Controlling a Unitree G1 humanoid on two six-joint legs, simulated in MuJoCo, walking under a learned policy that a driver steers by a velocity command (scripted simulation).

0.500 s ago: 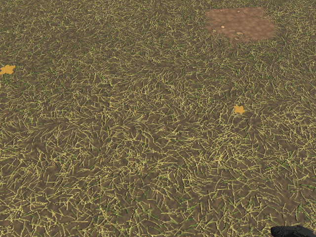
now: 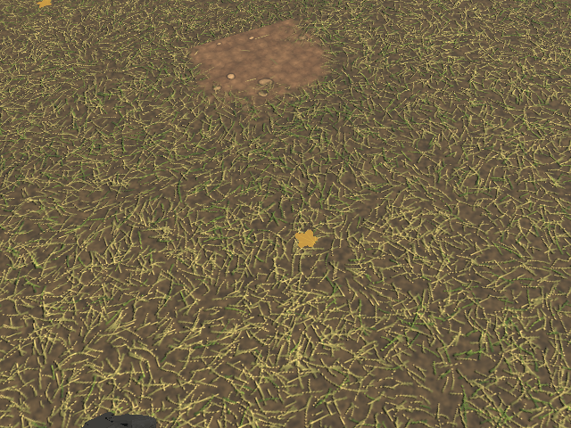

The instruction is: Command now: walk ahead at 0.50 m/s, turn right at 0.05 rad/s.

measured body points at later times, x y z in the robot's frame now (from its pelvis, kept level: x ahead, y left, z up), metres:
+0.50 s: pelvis +0.25 +0.03 +0.00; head +0.29 +0.04 +0.44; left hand +0.17 +0.27 -0.15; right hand +0.48 -0.16 -0.12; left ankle +0.35 +0.11 -0.72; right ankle +0.09 -0.07 -0.72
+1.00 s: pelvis +0.42 +0.06 +0.01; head +0.45 +0.08 +0.46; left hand +0.43 +0.37 -0.10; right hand +0.61 -0.17 -0.11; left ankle +0.35 +0.11 -0.72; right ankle +0.54 -0.02 -0.70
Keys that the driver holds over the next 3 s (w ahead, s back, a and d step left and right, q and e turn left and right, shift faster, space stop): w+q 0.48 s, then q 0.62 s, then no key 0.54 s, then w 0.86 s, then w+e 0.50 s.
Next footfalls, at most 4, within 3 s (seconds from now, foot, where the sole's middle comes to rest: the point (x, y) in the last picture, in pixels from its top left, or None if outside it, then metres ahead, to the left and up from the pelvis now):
0.50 left None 0.39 0.12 -0.76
1.06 right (282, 376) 0.57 0.02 -0.76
1.48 left None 0.38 0.15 -0.76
1.94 right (270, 368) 0.59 0.04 -0.76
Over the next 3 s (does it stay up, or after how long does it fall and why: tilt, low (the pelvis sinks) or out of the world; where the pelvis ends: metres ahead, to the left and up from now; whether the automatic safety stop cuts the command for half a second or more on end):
stays up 0.91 0.43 -0.01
